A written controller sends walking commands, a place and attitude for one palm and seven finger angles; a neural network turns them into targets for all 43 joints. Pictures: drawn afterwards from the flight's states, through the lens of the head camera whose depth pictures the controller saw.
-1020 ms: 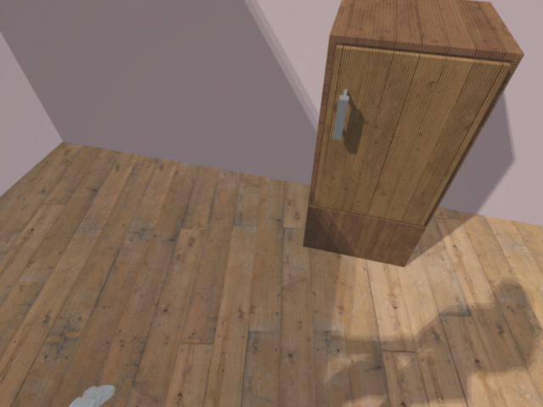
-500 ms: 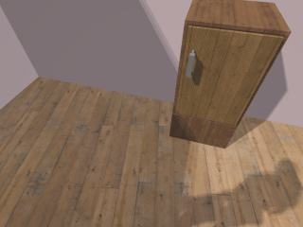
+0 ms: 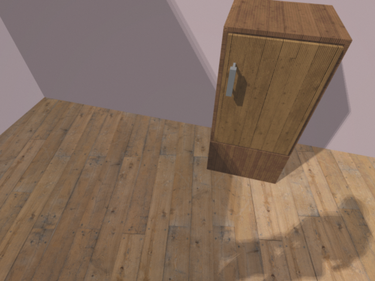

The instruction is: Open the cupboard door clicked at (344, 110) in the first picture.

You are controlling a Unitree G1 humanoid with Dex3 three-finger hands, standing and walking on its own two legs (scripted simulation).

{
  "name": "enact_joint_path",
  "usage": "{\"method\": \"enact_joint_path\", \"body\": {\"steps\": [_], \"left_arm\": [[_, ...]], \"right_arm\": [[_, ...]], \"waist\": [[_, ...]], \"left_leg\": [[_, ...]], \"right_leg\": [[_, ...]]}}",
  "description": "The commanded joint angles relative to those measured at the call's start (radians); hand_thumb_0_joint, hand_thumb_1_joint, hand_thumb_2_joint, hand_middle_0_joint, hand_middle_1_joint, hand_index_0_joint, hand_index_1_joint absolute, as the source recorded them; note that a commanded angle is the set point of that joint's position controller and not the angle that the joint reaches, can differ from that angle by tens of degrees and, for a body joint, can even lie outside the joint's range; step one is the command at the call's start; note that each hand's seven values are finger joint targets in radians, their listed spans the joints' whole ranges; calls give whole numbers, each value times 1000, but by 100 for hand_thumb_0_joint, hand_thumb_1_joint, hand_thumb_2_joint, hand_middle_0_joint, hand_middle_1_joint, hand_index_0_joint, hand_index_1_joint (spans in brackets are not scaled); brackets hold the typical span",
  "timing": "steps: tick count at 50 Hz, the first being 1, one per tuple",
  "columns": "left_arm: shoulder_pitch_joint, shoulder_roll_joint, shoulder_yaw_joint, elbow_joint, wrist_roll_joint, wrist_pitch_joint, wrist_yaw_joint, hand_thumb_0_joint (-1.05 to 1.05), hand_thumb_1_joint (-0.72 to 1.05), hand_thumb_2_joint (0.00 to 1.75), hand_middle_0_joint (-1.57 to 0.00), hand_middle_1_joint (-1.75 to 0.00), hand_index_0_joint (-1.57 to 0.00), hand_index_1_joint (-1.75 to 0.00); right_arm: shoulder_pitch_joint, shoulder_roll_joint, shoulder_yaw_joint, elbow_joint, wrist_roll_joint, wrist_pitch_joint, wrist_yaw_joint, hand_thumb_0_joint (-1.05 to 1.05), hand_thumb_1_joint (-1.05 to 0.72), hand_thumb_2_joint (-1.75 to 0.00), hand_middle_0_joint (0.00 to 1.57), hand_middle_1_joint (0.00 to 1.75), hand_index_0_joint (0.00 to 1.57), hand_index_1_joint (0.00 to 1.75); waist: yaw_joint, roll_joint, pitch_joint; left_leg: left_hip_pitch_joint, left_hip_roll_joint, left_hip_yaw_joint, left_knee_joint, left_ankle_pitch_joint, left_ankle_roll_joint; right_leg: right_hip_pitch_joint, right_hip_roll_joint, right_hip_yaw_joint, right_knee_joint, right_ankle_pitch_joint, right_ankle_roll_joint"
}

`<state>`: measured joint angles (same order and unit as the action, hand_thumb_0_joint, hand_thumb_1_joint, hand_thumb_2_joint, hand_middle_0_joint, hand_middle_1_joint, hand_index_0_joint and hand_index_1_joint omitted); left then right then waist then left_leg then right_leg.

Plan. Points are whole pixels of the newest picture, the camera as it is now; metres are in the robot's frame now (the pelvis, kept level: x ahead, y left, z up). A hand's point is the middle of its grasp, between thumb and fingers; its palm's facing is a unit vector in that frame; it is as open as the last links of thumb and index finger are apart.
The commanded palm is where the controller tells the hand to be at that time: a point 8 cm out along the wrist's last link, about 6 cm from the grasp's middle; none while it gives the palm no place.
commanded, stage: look at it before walking up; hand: left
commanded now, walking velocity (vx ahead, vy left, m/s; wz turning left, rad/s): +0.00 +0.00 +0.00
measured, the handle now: (231, 79) +0.89 -0.13 -0.04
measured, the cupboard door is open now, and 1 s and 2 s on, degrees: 0 0 0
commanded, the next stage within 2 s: turn to face it in 0.42 s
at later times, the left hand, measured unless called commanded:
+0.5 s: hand out of the picture +0.07 +0.25 -0.15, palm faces -0.02 -0.94 -0.34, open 7.3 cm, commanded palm none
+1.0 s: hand out of the picture +0.05 +0.20 -0.17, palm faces -0.10 -0.96 -0.25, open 7.3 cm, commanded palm none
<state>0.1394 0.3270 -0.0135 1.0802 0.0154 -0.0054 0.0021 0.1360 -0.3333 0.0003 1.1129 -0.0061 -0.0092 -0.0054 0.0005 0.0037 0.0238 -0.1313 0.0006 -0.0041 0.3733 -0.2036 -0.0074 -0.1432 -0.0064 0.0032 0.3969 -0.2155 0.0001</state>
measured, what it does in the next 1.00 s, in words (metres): stands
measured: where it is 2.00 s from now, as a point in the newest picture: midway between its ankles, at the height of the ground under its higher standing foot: outside the picture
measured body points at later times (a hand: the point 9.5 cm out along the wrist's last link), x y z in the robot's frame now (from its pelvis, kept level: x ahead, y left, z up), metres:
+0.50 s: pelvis +0.00 +0.00 +0.00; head +0.01 +0.00 +0.45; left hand +0.07 +0.30 -0.13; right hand +0.08 -0.29 -0.13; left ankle +0.00 +0.12 -0.75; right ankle +0.00 -0.12 -0.75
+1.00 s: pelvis -0.01 +0.00 -0.01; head +0.01 -0.01 +0.44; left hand +0.06 +0.25 -0.16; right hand +0.02 -0.25 -0.16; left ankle +0.00 +0.12 -0.75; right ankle +0.00 -0.12 -0.75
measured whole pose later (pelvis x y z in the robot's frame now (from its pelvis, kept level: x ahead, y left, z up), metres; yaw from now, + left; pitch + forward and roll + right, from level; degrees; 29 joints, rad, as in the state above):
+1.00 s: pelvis -0.01 +0.00 -0.01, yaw -5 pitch -1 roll +1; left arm 0.21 0.22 0.00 1.02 0.02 0.04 0.00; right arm 0.18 -0.22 -0.02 1.05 -0.01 0.02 -0.02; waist 0.00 0.01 0.05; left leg -0.21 0.04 0.08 0.51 -0.27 -0.01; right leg -0.26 0.03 0.09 0.53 -0.25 0.00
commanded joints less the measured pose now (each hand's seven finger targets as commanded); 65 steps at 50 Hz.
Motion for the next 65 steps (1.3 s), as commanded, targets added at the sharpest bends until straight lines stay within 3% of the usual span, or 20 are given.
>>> {"method": "enact_joint_path", "body": {"steps": [1, 30, 36, 40, 48, 54, 56, 58, 59, 60, 61, 62, 64, 65], "left_arm": [[-42, 212, 48, -62, -4, -23, 10, 0, 90, 90, -20, -30, -20, -30], [-42, 217, 51, -59, -3, -19, 7, 0, 90, 90, -20, -30, -20, -30], [14, 115, 39, -63, -3, 13, 12, 0, 90, 90, -20, -30, -20, -30], [42, 98, 43, -83, 0, 26, 11, 0, 90, 90, -20, -30, -20, -30], [76, 78, 60, -129, 5, 28, 9, 0, 90, 90, -20, -30, -20, -30], [82, 85, 76, -151, 7, 29, 15, 0, 90, 90, -20, -30, -20, -30], [77, 71, 81, -156, 6, 31, 17, 0, 90, 90, -20, -30, -20, -30], [58, 45, 81, -168, 5, 36, 16, 0, 90, 90, -20, -30, -20, -30], [45, 26, 78, -177, 6, 39, 13, 0, 90, 90, -20, -30, -20, -30], [44, -1, 77, -184, 5, 41, 10, 0, 90, 90, -20, -30, -20, -30], [56, -32, 75, -182, 4, 41, 7, 0, 90, 90, -20, -30, -20, -30], [73, -32, 81, -174, 7, 43, 3, 0, 90, 90, -20, -30, -20, -30], [91, -21, 94, -169, 18, 48, -10, 0, 90, 90, -20, -30, -20, -30], [73, -29, 96, -172, 21, 48, -21, 0, 90, 90, -20, -30, -20, -30]], "right_arm": [[-51, -204, -35, -65, -3, -28, -9, 0, -90, -90, 20, 30, 20, 30], [-51, -214, -35, -62, -1, -28, -14, 0, -90, -90, 20, 30, 20, 30], [7, -104, -23, -65, -4, -9, -20, 0, -90, -90, 20, 30, 20, 30], [24, -91, -32, -86, -4, 1, -24, 0, -90, -90, 20, 30, 20, 30], [49, -59, -52, -125, -4, 6, -25, 0, -90, -90, 20, 30, 20, 30], [112, 5, -57, -123, -2, 14, -24, 0, -90, -90, 20, 30, 20, 30], [133, 21, -58, -115, -2, 11, -26, 0, -90, -90, 20, 30, 20, 30], [158, 17, -61, -109, -4, 7, -27, 0, -90, -90, 20, 30, 20, 30], [165, 2, -65, -109, -6, 5, -26, 0, -90, -90, 20, 30, 20, 30], [164, -22, -70, -112, -11, 1, -27, 0, -90, -90, 20, 30, 20, 30], [158, -47, -75, -115, -12, -4, -30, 0, -90, -90, 20, 30, 20, 30], [153, -57, -75, -121, -14, -9, -33, 0, -90, -90, 20, 30, 20, 30], [159, -56, -77, -129, -19, -18, -37, 0, -90, -90, 20, 30, 20, 30], [152, -65, -81, -125, -24, -21, -38, 0, -90, -90, 20, 30, 20, 30]], "waist": [[2, -13, -37], [0, 1, -46], [-2, -4, -36], [1, 9, -22], [-1, -13, -25], [-17, -143, -41], [-21, -130, -32], [-31, -79, -24], [-33, -8, -2], [-31, 102, 13], [-26, 207, 12], [-23, 211, -14], [-13, 121, -23], [-16, 108, 3]], "left_leg": [[-5, 113, -96, -66, 127, 31], [29, 122, -92, -73, 165, 29], [20, 130, -41, -23, 160, 11], [-3, 144, -32, -2, 124, 17], [-63, 133, -5, 60, -19, 21], [-93, 68, 57, 203, -117, -3], [-78, 68, 51, 193, -113, -4], [-38, 102, 19, 130, -117, 13], [-46, 145, -29, 69, -140, 30], [-54, 217, -114, -32, -184, 63], [-102, 317, -213, -135, -199, 120], [-106, 384, -248, -182, -200, 164], [-64, 406, -252, -201, -301, 188], [-52, 401, -211, -201, -335, 180]], "right_leg": [[-8, -115, 104, -77, 114, -32], [7, -111, 105, -84, 164, -33], [-47, -98, 119, -21, 216, -19], [-91, -78, 126, 23, 197, -17], [-156, -72, 193, 57, 128, -37], [-190, -145, 328, -31, 59, -94], [-222, -141, 331, -32, 48, -102], [-284, -88, 278, 5, -24, -78], [-314, -39, 222, 60, -75, -55], [-337, 18, 143, 171, -97, -31], [-308, 54, 53, 334, -124, -6], [-305, 36, 21, 504, -232, 6], [-386, 0, 35, 647, -267, 8], [-421, -24, 24, 626, -255, 8]]}}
